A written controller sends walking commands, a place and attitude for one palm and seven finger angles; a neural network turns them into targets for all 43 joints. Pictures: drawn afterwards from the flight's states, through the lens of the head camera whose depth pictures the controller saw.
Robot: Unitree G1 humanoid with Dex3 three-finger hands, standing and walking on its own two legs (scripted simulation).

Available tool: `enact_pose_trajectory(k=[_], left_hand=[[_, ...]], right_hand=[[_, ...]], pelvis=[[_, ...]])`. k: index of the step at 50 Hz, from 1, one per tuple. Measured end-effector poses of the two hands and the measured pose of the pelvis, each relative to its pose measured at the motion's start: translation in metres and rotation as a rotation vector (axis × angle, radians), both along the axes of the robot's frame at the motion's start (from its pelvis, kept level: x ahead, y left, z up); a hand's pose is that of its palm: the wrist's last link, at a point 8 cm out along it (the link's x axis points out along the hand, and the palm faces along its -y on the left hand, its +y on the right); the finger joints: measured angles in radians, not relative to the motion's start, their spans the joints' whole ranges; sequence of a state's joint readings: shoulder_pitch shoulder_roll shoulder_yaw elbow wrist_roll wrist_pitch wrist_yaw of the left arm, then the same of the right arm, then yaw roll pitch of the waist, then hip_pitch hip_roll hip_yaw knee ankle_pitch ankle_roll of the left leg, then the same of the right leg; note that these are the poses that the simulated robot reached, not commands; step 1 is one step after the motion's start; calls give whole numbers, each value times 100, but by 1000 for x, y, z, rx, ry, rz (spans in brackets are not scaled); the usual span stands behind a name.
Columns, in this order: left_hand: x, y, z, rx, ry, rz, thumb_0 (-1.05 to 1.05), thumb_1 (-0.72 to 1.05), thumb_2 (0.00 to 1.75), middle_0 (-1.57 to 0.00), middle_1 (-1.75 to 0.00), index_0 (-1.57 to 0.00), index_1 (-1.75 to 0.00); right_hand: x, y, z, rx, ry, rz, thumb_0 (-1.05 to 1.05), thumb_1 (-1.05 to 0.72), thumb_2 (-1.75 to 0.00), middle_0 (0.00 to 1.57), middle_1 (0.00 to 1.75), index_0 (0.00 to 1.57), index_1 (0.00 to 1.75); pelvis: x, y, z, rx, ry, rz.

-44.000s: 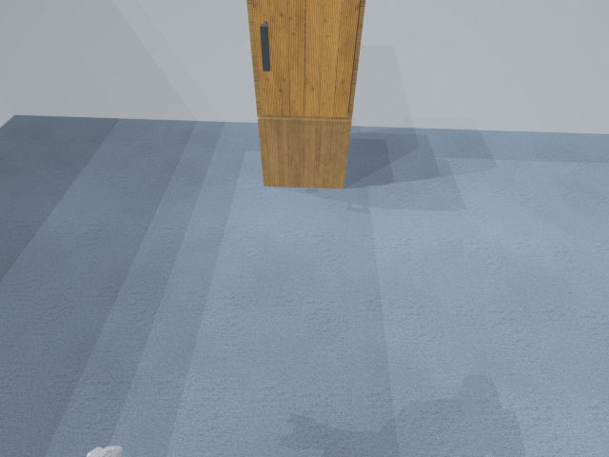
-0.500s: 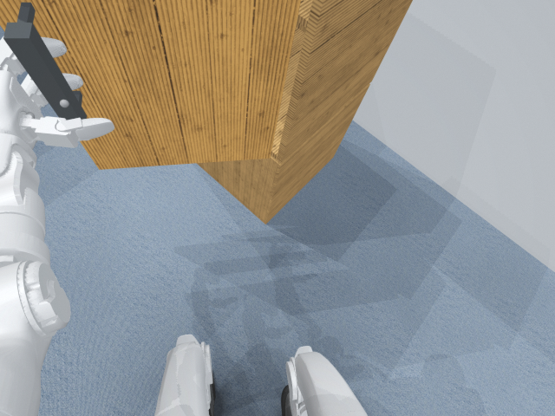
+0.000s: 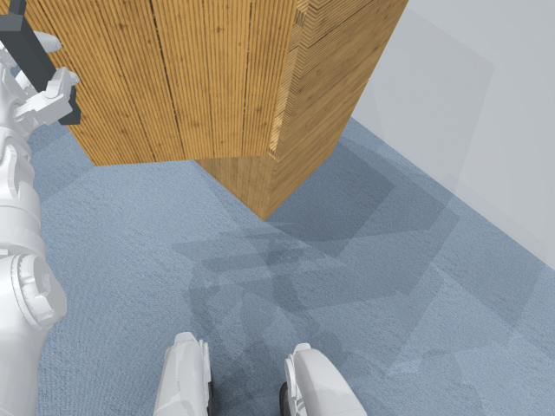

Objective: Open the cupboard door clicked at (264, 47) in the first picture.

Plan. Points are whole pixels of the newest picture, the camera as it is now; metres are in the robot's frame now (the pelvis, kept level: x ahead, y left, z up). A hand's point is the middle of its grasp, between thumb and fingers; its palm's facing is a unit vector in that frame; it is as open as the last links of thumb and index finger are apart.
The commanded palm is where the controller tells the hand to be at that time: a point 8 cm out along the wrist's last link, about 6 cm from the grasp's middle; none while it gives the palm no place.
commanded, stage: pull the door open along its arc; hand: left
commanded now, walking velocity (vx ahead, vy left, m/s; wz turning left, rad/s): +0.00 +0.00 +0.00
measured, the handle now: (47, 66) +0.57 +0.28 +0.07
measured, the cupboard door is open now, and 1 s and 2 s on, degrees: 51 88 98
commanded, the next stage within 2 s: open thumb and fingers to let go in 1.14 s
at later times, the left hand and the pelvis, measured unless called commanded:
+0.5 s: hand (70, 147) +0.44 +0.23 +0.08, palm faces +0.06 -1.00 +0.00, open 6.4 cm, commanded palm +0.38 +0.27 +0.07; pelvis +0.02 +0.00 +0.03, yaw +1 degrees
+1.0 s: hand (154, 223) +0.35 +0.13 +0.08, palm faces +0.45 -0.89 +0.02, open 6.6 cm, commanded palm +0.28 +0.16 +0.07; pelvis +0.02 -0.03 +0.04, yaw +4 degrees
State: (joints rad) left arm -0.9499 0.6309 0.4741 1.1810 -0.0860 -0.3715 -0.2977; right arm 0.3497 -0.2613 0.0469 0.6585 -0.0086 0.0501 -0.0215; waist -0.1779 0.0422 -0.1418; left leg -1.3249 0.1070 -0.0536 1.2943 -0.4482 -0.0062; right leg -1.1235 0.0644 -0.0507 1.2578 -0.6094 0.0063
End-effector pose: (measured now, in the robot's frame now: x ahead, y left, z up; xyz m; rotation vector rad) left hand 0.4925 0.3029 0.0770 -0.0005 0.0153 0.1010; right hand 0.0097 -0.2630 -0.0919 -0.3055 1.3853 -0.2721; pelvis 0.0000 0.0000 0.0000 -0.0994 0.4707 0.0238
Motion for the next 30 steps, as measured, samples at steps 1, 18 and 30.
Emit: enact_pose_trajectory(k=[1,18,30], left_hand=[[0,0,0,0,0,-1,0,68,79,-34,-133,-35,-135],[-26,-7,-1,4,-9,-12,0,69,73,-32,-133,-32,-134],[-108,-50,-3,-52,-29,101,0,65,73,-30,-131,-31,-128]], right_hand=[[0,0,0,0,-1,1,1,-90,-90,21,30,20,30],[17,5,5,42,-49,-21,1,-90,-90,20,30,20,30],[100,14,24,104,-264,72,1,-90,-90,20,30,20,30]], pelvis=[[0,0,0,0,0,0],[9,2,11,19,-21,-12],[24,2,32,48,-93,-4]])
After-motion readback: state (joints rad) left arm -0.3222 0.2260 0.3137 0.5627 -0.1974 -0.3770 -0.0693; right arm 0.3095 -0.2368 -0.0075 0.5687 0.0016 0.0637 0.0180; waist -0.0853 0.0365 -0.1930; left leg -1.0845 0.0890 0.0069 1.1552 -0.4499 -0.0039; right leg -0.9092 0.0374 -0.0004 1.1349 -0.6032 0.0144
